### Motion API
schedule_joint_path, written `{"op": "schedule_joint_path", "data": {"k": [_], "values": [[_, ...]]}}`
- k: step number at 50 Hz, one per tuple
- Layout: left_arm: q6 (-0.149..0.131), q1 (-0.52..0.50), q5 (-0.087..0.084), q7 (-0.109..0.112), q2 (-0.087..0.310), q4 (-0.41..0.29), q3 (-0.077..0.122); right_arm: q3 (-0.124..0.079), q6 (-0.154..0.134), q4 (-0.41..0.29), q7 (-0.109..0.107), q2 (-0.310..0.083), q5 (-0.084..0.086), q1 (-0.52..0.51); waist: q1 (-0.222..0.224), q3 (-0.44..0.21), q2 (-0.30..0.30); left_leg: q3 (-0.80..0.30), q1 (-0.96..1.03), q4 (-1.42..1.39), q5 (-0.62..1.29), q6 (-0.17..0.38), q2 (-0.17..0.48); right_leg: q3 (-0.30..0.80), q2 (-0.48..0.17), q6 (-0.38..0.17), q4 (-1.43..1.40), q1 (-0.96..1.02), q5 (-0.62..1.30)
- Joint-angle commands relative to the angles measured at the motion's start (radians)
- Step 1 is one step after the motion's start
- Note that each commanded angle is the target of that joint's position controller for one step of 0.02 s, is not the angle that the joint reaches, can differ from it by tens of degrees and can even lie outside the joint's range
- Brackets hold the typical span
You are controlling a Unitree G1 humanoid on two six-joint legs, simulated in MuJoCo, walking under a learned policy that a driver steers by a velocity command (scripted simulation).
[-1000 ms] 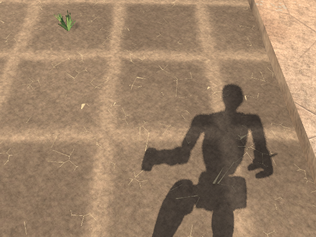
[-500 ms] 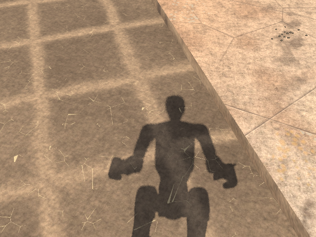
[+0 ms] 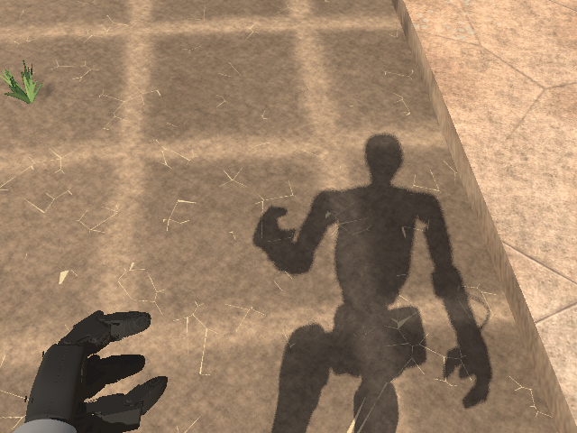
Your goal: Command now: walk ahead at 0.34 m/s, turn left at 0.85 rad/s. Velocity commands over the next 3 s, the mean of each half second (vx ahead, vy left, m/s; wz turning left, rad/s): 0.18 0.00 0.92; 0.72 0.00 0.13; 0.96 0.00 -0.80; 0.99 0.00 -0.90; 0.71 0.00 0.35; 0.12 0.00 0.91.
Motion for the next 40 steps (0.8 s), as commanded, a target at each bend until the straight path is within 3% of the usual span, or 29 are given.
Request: {"op": "schedule_joint_path", "data": {"k": [1, 2, 3, 4, 6, 8, 11, 14, 15, 16, 17, 18, 19, 20, 21, 22, 24, 26, 29, 35, 38, 40], "values": [[0.039, 0.298, 0.016, 0.025, 0.129, -0.013, 0.052, -0.029, -0.018, -0.135, 0.003, -0.150, 0.014, 0.021, 0.173, -0.379, -0.303, 0.113, -0.617, 0.535, -0.006, -0.056, 0.063, 0.481, -0.482, -0.277, -0.083, 0.859, 0.349], [0.051, 0.254, 0.009, 0.033, 0.097, 0.000, 0.043, -0.038, -0.008, -0.143, 0.001, -0.170, 0.006, -0.067, 0.171, -0.242, -0.196, 0.164, -0.617, 0.514, 0.058, -0.069, 0.096, 0.291, -0.419, -0.244, -0.090, 0.705, 0.456], [0.060, 0.210, 0.008, 0.037, 0.090, 0.012, 0.041, -0.045, 0.000, -0.149, -0.001, -0.169, -0.009, -0.101, 0.146, -0.186, -0.136, 0.184, -0.585, 0.488, 0.093, -0.076, 0.121, 0.205, -0.370, -0.221, -0.103, 0.590, 0.482], [0.062, 0.170, 0.012, 0.039, 0.093, 0.024, 0.040, -0.045, 0.014, -0.164, 0.004, -0.144, -0.007, -0.112, 0.113, -0.132, -0.146, 0.196, -0.539, 0.443, 0.107, -0.074, 0.148, 0.141, -0.346, -0.214, -0.143, 0.477, 0.458], [0.055, 0.110, 0.008, 0.038, 0.115, 0.055, 0.049, -0.026, 0.034, -0.203, 0.010, -0.074, -0.002, -0.170, 0.097, -0.049, -0.170, 0.238, -0.481, 0.307, 0.118, -0.074, 0.169, 0.050, -0.352, -0.220, -0.237, 0.321, 0.413], [0.051, 0.081, 0.000, 0.036, 0.158, 0.075, 0.065, -0.025, 0.040, -0.225, 0.022, -0.075, -0.012, -0.200, 0.091, -0.071, -0.163, 0.244, -0.419, 0.166, 0.235, -0.060, 0.182, -0.006, -0.366, -0.228, -0.259, 0.313, 0.402], [0.053, 0.010, -0.029, 0.025, 0.186, 0.080, 0.073, -0.034, 0.052, -0.212, 0.053, -0.114, -0.010, -0.204, 0.075, -0.101, -0.146, 0.285, -0.269, -0.037, 0.439, -0.014, 0.157, -0.135, -0.339, -0.176, -0.232, 0.303, 0.334], [0.055, 0.034, -0.051, 0.013, 0.214, 0.101, 0.083, -0.056, 0.067, -0.233, 0.072, -0.166, -0.007, -0.247, 0.081, -0.092, -0.119, 0.328, -0.189, -0.154, 0.450, 0.032, 0.118, -0.188, -0.344, -0.131, -0.135, 0.326, 0.261], [0.059, 0.039, -0.059, 0.013, 0.217, 0.106, 0.085, -0.068, 0.067, -0.234, 0.071, -0.187, -0.008, -0.233, 0.063, -0.100, -0.093, 0.354, -0.126, -0.211, 0.471, 0.056, 0.086, -0.215, -0.330, -0.105, -0.055, 0.320, 0.258], [0.064, 0.062, -0.060, 0.010, 0.199, 0.113, 0.081, -0.090, 0.064, -0.220, 0.062, -0.222, -0.014, -0.176, 0.034, -0.127, -0.039, 0.365, -0.008, -0.259, 0.499, 0.093, 0.042, -0.247, -0.291, -0.071, 0.093, 0.279, 0.246], [0.073, 0.115, -0.034, 0.002, 0.170, 0.114, 0.072, -0.121, 0.057, -0.211, 0.043, -0.305, -0.016, -0.092, 0.004, -0.133, 0.145, 0.222, 0.176, -0.335, 0.846, 0.162, 0.089, -0.278, -0.210, -0.004, 0.365, 0.102, -0.017], [0.078, 0.180, 0.013, -0.001, 0.103, 0.063, 0.044, -0.128, 0.048, -0.269, 0.033, -0.426, -0.032, -0.158, 0.112, -0.206, 0.416, -0.276, 0.325, -0.403, 0.976, 0.373, 0.344, -0.206, -0.037, 0.061, 0.710, -0.198, -0.649], [0.081, 0.141, 0.007, 0.001, 0.177, 0.070, 0.051, -0.105, 0.016, -0.306, 0.054, -0.358, -0.048, -0.170, 0.051, -0.326, 0.248, -0.399, 0.293, -0.502, 0.730, 0.410, 0.388, 0.032, -0.030, 0.039, 0.804, -0.219, -0.611], [0.080, 0.098, -0.019, 0.003, 0.206, 0.059, 0.057, -0.093, -0.004, -0.302, 0.060, -0.330, -0.041, -0.205, 0.068, -0.254, 0.163, -0.328, 0.221, -0.528, 0.596, 0.363, 0.364, 0.053, -0.050, 0.009, 0.785, -0.233, -0.523], [0.079, 0.096, -0.010, 0.013, 0.201, 0.066, 0.056, -0.089, -0.010, -0.296, 0.054, -0.307, -0.019, -0.240, 0.093, -0.187, 0.095, -0.267, 0.156, -0.528, 0.501, 0.306, 0.310, 0.062, -0.072, -0.005, 0.716, -0.227, -0.448], [0.073, 0.113, 0.002, 0.015, 0.212, 0.078, 0.060, -0.078, -0.004, -0.293, 0.045, -0.276, 0.004, -0.254, 0.112, -0.186, 0.065, -0.236, 0.107, -0.547, 0.280, 0.269, 0.272, 0.078, -0.099, -0.014, 0.621, -0.189, -0.383], [0.070, 0.136, -0.008, -0.002, 0.213, 0.104, 0.061, -0.059, -0.002, -0.318, 0.028, -0.252, -0.014, -0.310, 0.133, -0.180, 0.095, -0.190, 0.004, -0.594, 0.033, 0.248, 0.228, 0.032, -0.085, -0.008, 0.524, -0.089, -0.275], [0.061, 0.143, -0.009, -0.009, 0.185, 0.120, 0.051, -0.049, -0.013, -0.312, 0.018, -0.241, -0.028, -0.299, 0.122, -0.161, 0.105, -0.160, -0.029, -0.610, 0.021, 0.249, 0.213, 0.007, -0.077, 0.009, 0.432, -0.057, -0.232], [0.046, 0.121, -0.004, -0.014, 0.140, 0.118, 0.030, -0.040, -0.026, -0.278, 0.016, -0.227, -0.026, -0.252, 0.095, -0.122, 0.115, -0.119, -0.055, -0.612, 0.054, 0.240, 0.200, -0.009, -0.072, 0.025, 0.287, -0.014, -0.169], [0.019, 0.096, -0.024, -0.017, 0.137, 0.092, 0.013, -0.030, -0.043, -0.248, 0.039, -0.215, -0.013, -0.229, 0.074, -0.014, 0.137, -0.133, -0.134, -0.602, -0.002, 0.236, 0.230, -0.027, -0.079, 0.004, 0.145, 0.036, -0.147], [0.003, 0.172, -0.030, -0.021, 0.136, 0.101, 0.010, -0.020, -0.045, -0.247, 0.051, -0.195, -0.003, -0.254, 0.121, -0.011, 0.122, -0.118, -0.201, -0.553, -0.026, 0.217, 0.221, -0.064, -0.075, -0.030, 0.069, 0.169, -0.129], [0.000, 0.362, -0.030, -0.020, 0.146, 0.167, 0.016, -0.001, -0.047, -0.251, 0.051, -0.139, -0.019, -0.281, 0.194, -0.048, 0.087, -0.031, -0.270, -0.414, -0.039, 0.178, 0.178, -0.102, -0.060, -0.057, 0.068, 0.337, -0.179]]}}
Next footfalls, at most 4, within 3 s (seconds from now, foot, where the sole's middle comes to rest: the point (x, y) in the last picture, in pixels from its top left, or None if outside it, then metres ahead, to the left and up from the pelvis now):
0.34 left None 0.22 0.16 -0.75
0.82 right None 0.41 -0.01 -0.76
1.24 left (96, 357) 0.63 0.37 -0.76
1.66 right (194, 197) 1.08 0.13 -0.76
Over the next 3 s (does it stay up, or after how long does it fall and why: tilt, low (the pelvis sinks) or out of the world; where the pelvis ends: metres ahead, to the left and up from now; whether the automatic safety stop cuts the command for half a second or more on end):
stays up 1.71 0.04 0.01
